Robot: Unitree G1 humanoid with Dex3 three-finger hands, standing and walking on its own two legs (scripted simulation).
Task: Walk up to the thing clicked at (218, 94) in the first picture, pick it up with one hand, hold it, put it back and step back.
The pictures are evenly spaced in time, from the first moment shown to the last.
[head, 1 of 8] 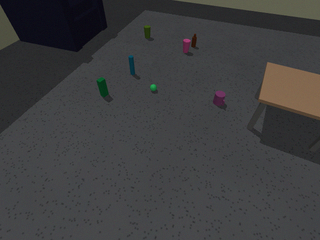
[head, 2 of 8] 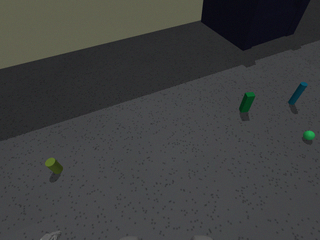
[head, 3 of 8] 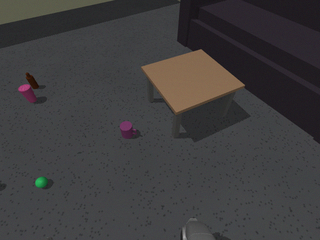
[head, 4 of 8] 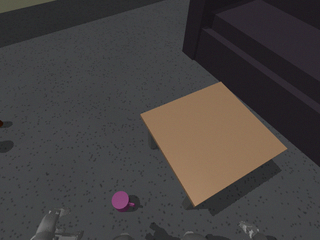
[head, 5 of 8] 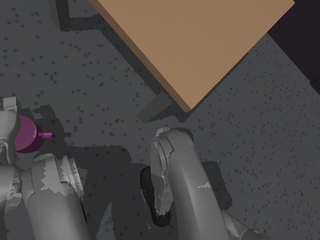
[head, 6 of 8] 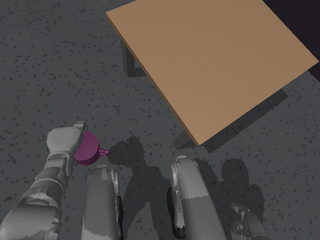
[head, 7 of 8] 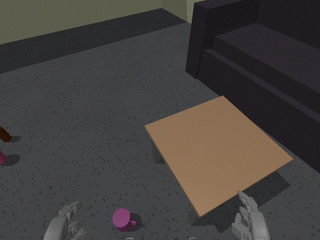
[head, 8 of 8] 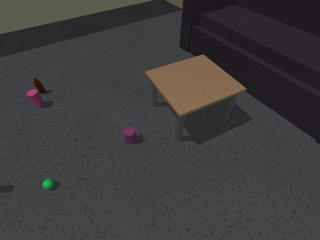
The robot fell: no
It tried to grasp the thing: yes
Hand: left
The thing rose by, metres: 0.62
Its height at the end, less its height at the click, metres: +0.00
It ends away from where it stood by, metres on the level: 0.02
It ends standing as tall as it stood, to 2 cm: yes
